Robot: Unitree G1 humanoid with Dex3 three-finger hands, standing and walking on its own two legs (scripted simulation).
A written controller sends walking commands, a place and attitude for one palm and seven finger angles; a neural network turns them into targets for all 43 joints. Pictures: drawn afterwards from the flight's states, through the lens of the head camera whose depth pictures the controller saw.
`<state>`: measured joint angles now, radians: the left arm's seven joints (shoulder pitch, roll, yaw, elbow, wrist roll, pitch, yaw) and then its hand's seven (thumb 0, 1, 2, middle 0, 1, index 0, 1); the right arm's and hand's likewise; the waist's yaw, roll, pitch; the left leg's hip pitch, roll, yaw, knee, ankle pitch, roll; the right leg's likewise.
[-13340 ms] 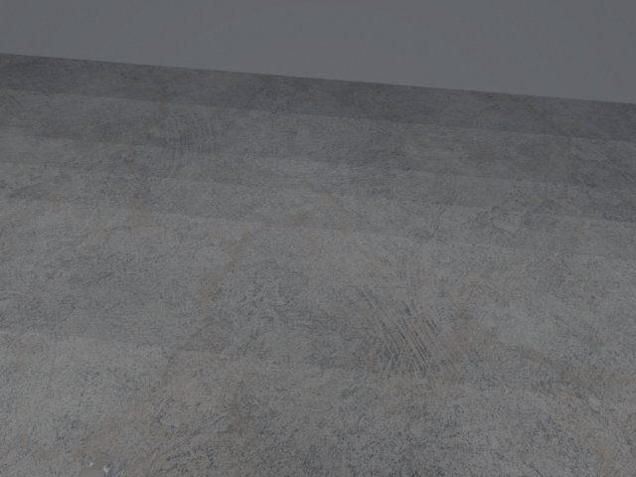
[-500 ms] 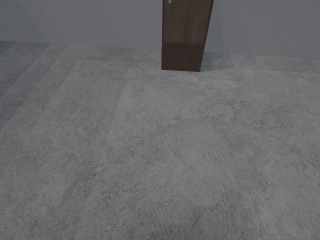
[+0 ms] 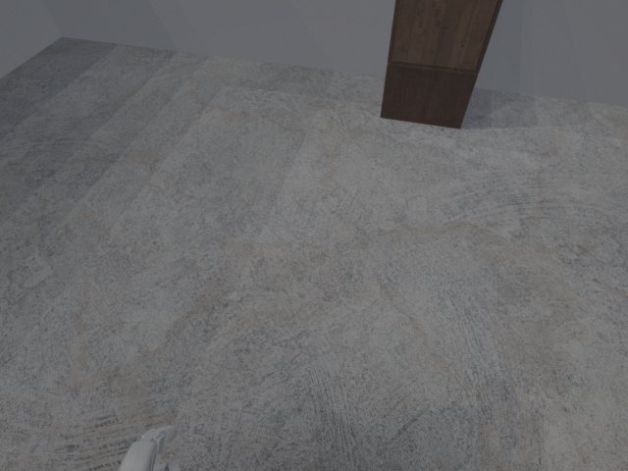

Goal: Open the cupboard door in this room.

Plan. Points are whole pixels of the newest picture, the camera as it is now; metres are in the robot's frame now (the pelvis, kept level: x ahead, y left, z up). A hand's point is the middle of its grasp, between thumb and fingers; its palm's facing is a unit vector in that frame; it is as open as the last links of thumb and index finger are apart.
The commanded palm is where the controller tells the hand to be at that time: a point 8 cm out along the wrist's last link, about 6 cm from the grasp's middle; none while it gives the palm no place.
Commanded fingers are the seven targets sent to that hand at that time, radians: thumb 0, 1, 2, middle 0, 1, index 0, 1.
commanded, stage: stand and wait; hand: left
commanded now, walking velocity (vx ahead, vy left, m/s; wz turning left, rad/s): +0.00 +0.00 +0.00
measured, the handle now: out of the picture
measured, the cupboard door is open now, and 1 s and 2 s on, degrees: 0 0 0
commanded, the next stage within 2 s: turn or walk to find it in 0.28 s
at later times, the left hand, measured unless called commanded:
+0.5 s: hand out of the picture -0.08 +0.15 -0.18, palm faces +0.21 -0.95 -0.21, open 7.4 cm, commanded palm none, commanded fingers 0.00 0.90 0.90 -0.20 -0.30 -0.20 -0.30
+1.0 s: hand out of the picture -0.06 +0.12 -0.16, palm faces +0.28 -0.93 -0.23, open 7.4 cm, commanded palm none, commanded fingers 0.00 0.90 0.90 -0.20 -0.30 -0.20 -0.30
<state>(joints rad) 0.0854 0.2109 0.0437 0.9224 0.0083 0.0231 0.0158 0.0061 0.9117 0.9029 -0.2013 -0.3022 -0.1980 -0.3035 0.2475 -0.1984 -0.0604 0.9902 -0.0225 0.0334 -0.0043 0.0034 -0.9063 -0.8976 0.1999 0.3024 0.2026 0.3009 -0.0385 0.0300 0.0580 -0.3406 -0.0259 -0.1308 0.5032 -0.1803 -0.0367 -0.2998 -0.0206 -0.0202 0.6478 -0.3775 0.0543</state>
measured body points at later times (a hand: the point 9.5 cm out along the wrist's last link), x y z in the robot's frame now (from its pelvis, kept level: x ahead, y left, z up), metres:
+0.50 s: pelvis -0.02 -0.03 +0.00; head +0.01 -0.01 +0.45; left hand -0.09 +0.20 -0.16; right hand +0.10 -0.25 -0.15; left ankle -0.07 +0.10 -0.73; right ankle -0.01 -0.12 -0.73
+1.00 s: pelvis -0.05 -0.07 +0.01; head -0.03 -0.07 +0.46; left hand -0.08 +0.17 -0.14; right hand +0.07 -0.30 -0.15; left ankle -0.11 +0.06 -0.70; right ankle -0.01 -0.16 -0.73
